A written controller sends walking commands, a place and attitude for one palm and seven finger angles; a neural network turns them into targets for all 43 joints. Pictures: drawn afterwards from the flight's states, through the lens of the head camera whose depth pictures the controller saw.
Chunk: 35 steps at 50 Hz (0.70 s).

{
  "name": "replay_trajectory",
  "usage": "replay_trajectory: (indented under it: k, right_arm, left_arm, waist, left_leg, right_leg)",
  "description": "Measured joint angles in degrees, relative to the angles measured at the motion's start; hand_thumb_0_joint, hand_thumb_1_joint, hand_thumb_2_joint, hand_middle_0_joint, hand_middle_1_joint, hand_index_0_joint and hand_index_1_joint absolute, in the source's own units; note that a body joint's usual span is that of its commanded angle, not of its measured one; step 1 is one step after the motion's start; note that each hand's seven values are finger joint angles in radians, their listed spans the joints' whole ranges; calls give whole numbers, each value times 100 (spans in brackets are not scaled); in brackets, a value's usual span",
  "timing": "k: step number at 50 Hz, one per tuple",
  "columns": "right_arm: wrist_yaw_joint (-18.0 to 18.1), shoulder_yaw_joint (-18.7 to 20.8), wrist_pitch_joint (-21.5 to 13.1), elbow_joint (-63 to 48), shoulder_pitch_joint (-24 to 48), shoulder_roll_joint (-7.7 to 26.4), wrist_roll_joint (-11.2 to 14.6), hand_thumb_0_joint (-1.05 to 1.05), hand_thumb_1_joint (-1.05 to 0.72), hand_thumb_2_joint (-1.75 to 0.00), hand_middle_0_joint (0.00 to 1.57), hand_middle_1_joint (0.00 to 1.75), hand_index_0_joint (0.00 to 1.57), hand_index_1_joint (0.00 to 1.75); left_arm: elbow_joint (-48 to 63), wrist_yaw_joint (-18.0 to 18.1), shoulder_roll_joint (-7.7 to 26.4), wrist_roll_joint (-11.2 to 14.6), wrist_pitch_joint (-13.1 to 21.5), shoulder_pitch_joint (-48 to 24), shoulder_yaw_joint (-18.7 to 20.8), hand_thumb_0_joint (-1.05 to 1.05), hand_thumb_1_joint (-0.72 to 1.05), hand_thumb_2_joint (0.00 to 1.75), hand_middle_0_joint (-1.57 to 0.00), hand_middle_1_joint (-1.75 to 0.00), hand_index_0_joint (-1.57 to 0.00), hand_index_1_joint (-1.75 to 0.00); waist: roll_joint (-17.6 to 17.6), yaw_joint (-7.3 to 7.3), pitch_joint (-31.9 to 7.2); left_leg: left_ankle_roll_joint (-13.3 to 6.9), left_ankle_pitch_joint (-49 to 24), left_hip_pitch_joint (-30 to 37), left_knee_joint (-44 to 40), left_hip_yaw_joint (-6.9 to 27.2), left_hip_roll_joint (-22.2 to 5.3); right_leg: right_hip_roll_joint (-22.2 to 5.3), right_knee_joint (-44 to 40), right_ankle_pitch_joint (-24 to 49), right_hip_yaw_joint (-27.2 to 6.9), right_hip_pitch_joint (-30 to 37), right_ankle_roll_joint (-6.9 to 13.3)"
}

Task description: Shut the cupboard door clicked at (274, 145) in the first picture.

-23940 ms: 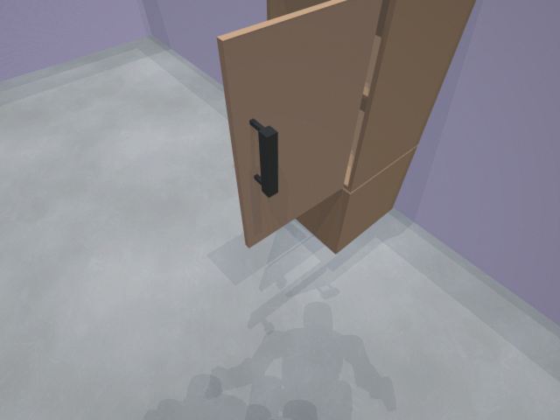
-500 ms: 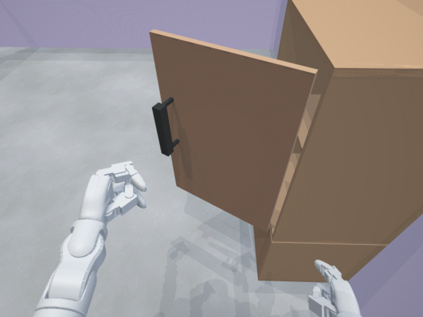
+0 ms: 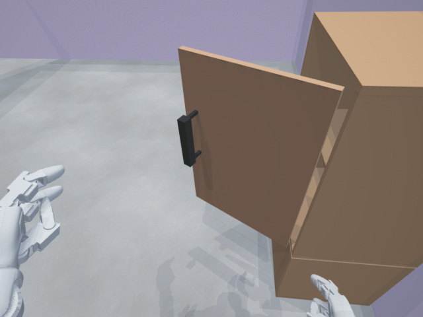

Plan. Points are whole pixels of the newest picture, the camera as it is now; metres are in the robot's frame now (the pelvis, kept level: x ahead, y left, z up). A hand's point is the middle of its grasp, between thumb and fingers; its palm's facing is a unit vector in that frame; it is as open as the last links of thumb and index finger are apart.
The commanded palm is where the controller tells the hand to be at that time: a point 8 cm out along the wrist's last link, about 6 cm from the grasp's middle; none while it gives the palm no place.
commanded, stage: draw the hand back to the body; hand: left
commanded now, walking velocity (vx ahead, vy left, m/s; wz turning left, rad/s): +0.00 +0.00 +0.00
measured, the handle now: (192, 138) +0.60 +0.13 -0.01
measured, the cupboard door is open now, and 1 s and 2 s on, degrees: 60 60 60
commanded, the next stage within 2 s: step back with the hand held close in 0.38 s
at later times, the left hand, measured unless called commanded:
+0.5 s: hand (58, 233) +0.18 +0.24 +0.15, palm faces +0.41 -0.81 -0.41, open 7.4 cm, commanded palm +0.13 +0.28 +0.17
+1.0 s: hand (44, 241) +0.17 +0.26 +0.15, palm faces +0.34 -0.81 -0.49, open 7.4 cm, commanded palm +0.11 +0.30 +0.17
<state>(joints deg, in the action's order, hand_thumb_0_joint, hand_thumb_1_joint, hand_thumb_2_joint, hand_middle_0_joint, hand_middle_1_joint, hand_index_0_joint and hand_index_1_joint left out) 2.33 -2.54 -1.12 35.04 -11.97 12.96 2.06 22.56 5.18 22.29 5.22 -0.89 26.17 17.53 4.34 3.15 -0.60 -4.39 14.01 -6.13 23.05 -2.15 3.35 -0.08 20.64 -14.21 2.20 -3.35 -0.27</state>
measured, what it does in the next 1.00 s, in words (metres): stands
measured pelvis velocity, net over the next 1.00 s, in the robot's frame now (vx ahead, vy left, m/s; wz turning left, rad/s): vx -0.03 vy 0.00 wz -0.03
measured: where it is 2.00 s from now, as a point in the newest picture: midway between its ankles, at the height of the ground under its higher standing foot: outside the picture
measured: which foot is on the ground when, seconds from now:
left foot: down 0.00-1.00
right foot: down 0.00-1.00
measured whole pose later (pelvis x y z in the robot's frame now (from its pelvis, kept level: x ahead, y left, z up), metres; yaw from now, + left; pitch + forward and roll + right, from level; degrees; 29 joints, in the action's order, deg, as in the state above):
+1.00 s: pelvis -0.03 +0.00 -0.01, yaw -1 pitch +2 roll -1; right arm 4.8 0.8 2.9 30.8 -10.7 13.9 1.9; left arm 26.5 6.6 26.3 5.1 8.5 32.6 22.7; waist 1.5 -0.1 -2.5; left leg -5.0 14.0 -18.3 30.1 -3.9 2.6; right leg 0.2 28.9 -14.3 0.9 -16.5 -0.7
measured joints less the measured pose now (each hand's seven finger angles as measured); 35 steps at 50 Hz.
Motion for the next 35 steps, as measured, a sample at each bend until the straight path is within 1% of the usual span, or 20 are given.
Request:
replay_trajectory:
  k: [3,5,12,16,22,27,32,35]
  right_arm:
    - [14,60,-86,27,-38,48,12,2,-90,-90,20,30,20,30]
    - [20,93,-137,47,-43,90,10,2,-90,-90,20,30,20,30]
    - [79,116,-259,102,17,123,-5,2,-90,-90,20,30,20,30]
    - [104,96,-319,85,43,75,-13,2,-90,-90,20,30,20,30]
    - [95,88,-354,47,65,30,-18,2,-90,-90,20,30,20,30]
    - [81,98,-293,18,43,39,-19,2,-90,-90,20,30,20,30]
    - [81,170,-28,-59,79,114,-42,2,-90,-90,20,30,20,30]
    - [123,261,104,-70,94,170,-41,2,-90,-90,20,30,20,30]
  left_arm:
    - [109,40,77,8,83,180,239,1,89,90,-36,-47,-37,-47]
    - [89,70,40,-1,126,186,287,1,89,90,-31,-43,-32,-42]
    - [-81,84,-187,-19,165,31,80,1,89,90,-23,-34,-24,-33]
    - [-60,63,-159,-13,177,39,21,1,89,90,-22,-32,-22,-31]
    - [-16,47,-70,9,227,68,104,1,89,90,-21,-31,-22,-30]
    - [-3,25,-65,19,265,116,162,1,89,90,-21,-30,-21,-30]
    - [-65,57,-15,22,707,313,339,1,89,90,-21,-30,-21,-30]
    - [-89,67,5,15,834,423,319,1,89,90,-21,-30,-21,-30]
  waist:
    - [22,18,-18]
    - [38,34,-13]
    - [-26,47,15]
    - [-72,18,10]
    - [-60,-10,5]
    - [-18,-27,-22]
    - [48,-158,-205]
    - [45,-196,-251]
  left_leg:
    - [5,9,-6,23,-3,-5]
    - [4,-2,-14,27,7,-2]
    - [26,-54,-36,19,30,-14]
    - [61,-43,-22,37,23,-61]
    - [102,-42,-12,32,3,-115]
    - [117,-43,-79,54,14,-142]
    - [106,39,-518,301,43,-174]
    - [79,42,-671,338,5,-140]
  right_leg:
    - [4,25,-7,-3,-8,4]
    - [1,39,-7,9,-16,5]
    - [12,91,2,34,-61,40]
    - [60,71,17,25,-37,77]
    - [113,37,43,1,-26,117]
    - [140,24,55,12,-74,132]
    - [167,129,45,48,-442,123]
    - [127,263,2,16,-647,90]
